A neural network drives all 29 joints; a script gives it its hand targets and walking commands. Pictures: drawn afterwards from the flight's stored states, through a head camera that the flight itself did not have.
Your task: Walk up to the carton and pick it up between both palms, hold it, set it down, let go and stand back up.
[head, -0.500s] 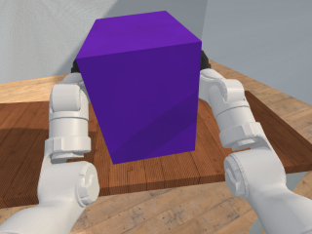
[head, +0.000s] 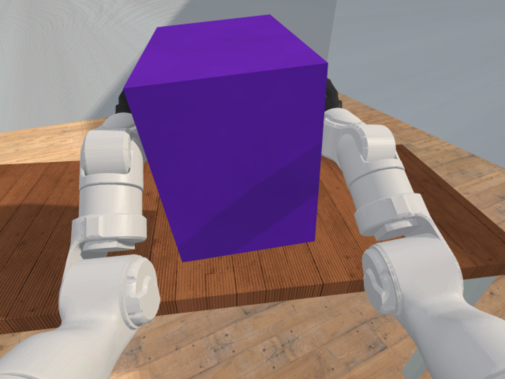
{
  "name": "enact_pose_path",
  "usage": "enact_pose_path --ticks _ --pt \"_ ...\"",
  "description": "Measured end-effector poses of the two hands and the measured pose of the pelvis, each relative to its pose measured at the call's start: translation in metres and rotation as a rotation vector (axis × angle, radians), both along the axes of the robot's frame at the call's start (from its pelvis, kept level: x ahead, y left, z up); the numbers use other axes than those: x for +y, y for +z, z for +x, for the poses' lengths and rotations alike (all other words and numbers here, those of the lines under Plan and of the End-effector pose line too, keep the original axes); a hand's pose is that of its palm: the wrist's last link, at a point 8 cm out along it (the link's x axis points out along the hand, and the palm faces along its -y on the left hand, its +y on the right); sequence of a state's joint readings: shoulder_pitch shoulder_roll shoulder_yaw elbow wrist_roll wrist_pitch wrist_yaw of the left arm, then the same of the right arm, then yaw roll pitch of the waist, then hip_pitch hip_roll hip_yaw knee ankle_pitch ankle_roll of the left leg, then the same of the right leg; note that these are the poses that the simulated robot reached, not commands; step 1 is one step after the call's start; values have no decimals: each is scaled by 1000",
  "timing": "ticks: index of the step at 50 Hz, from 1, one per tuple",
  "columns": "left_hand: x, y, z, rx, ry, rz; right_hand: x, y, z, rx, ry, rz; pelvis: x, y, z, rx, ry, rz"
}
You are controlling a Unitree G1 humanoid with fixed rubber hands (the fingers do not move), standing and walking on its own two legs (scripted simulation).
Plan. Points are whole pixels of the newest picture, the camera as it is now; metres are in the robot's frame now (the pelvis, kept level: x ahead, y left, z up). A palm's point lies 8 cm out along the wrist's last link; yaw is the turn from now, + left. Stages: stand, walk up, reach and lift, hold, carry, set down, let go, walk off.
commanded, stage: hold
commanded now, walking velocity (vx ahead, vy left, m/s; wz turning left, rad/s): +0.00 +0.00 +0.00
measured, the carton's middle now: (230, 126) +0.40 +0.01 +0.27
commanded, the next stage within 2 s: none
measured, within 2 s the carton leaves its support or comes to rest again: neither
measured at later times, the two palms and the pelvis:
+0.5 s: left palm (130, 128) +0.37 +0.15 +0.28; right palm (327, 122) +0.37 -0.14 +0.29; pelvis +0.00 +0.00 +0.00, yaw +0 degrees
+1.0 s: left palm (128, 128) +0.37 +0.15 +0.28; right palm (325, 122) +0.37 -0.13 +0.29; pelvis +0.00 +0.00 +0.00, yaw +0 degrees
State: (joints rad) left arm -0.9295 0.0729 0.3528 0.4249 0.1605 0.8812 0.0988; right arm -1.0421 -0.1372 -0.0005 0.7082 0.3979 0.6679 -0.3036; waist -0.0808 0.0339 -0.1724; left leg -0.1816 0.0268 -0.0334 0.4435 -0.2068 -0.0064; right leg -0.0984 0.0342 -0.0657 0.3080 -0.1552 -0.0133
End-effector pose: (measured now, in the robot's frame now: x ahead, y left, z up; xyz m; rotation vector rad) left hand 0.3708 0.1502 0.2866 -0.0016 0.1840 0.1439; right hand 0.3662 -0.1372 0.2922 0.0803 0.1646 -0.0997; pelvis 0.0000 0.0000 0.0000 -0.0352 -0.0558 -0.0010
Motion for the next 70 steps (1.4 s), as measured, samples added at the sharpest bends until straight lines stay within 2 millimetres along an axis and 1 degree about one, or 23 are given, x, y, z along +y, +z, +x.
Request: enact_pose_path --ticks 22,35,49,70 --pt "0 -3 1 -1 -2 -1 0 -2 1 2 -1 -1 1 0 4 -5 2 -2" --pt "1 1 1 -9 1 -8 1 2 1 -5 -1 3 2 0 5 -7 0 -1" --pt "3 -2 -1 -5 0 -4 3 -1 0 0 0 -1 2 0 4 -10 2 -3" --pt "0 2 0 -4 -1 0 0 2 -1 4 -2 4 1 0 1 -3 -2 0"
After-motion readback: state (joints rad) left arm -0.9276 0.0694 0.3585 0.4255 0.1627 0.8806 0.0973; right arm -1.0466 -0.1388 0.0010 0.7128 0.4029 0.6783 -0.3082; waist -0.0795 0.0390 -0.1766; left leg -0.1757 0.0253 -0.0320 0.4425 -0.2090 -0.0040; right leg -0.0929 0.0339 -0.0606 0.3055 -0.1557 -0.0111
